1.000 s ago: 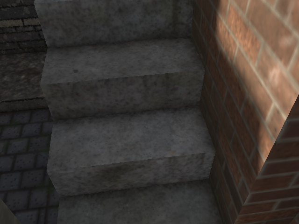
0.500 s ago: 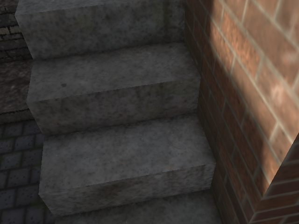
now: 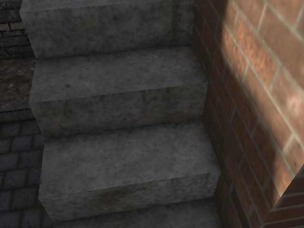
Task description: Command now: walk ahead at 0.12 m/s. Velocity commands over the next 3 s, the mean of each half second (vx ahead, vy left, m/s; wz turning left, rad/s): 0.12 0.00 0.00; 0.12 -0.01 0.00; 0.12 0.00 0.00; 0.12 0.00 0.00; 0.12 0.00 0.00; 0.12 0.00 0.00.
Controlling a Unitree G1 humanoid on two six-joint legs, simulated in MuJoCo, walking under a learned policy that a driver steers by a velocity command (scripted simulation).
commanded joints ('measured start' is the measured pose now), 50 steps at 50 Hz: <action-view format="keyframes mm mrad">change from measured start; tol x2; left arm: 1 10 90 12 -27 1 -6 0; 36 36 104 -3 7 4 -7 -3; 50 14 116 -2 4 0 -7 -5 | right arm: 1 -13 -112 -11 -36 0 -10 -3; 50 -15 -129 -7 -46 3 -13 0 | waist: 1 1 26 -12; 18 8 -8 -9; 50 3 -11 -10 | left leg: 1 -5 146 -99 8 397 55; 22 -40 141 -102 6 292 57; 50 -22 135 -94 -3 303 52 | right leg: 1 0 -98 87 -21 181 -12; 50 39 -112 108 -43 253 -17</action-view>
